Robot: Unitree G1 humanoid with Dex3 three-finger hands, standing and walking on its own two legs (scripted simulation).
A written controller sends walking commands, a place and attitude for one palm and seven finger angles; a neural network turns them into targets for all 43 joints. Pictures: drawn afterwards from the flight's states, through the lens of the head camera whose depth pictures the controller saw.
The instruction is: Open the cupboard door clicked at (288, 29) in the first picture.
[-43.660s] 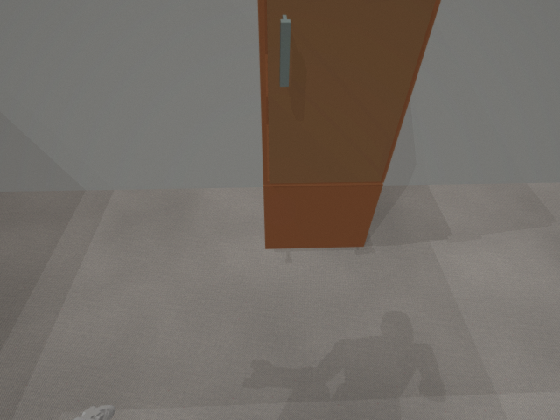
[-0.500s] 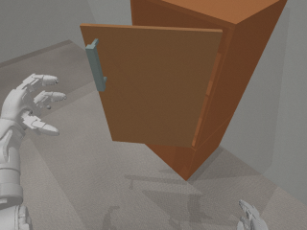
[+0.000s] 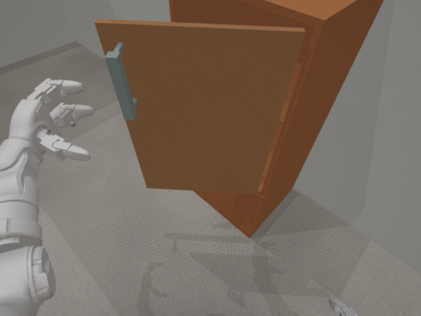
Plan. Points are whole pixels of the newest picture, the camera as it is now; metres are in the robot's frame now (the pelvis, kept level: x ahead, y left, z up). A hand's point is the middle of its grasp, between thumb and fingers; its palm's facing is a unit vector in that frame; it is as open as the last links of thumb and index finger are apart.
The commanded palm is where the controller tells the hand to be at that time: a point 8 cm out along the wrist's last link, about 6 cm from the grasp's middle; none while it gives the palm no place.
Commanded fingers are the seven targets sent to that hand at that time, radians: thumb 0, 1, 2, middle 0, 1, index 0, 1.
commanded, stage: move the hooked fingers beside the handle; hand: left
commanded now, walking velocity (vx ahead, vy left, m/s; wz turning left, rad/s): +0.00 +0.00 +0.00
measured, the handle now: (125, 83) +0.56 +0.20 +0.14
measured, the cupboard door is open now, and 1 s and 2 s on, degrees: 40 40 40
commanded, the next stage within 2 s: none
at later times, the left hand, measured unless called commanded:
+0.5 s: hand (90, 99) +0.49 +0.25 +0.15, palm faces -0.03 -1.00 +0.01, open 14.0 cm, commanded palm +0.48 +0.32 +0.15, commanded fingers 0.00 -0.50 0.30 -0.30 -1.20 -0.30 -1.20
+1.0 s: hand (89, 94) +0.51 +0.26 +0.15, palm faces -0.06 -1.00 +0.01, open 14.0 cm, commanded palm +0.49 +0.31 +0.14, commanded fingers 0.00 -0.50 0.30 -0.30 -1.20 -0.30 -1.20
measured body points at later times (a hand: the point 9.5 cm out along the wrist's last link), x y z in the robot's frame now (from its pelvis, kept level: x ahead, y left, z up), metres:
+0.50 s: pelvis +0.01 -0.01 -0.01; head +0.09 +0.00 +0.44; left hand +0.49 +0.31 +0.15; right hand +0.02 -0.29 -0.11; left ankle +0.01 +0.10 -0.73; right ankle -0.01 -0.13 -0.73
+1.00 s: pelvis +0.03 +0.01 -0.01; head +0.11 +0.03 +0.43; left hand +0.51 +0.32 +0.15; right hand +0.02 -0.26 -0.12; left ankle +0.01 +0.10 -0.73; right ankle -0.01 -0.13 -0.73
